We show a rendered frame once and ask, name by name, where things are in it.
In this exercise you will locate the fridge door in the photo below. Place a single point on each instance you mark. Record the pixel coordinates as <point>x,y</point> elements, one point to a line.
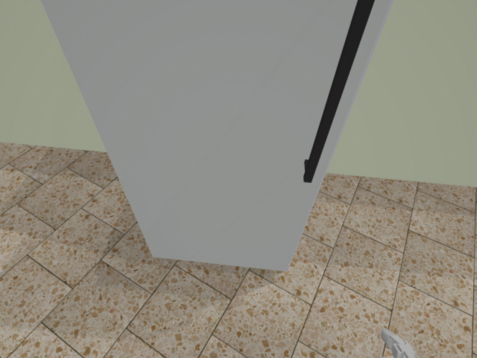
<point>208,110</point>

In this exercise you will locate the robot right hand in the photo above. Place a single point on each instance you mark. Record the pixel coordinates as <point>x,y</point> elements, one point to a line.
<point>399,348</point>

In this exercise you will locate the handle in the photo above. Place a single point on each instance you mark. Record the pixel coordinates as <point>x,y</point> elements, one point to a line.
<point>353,39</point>

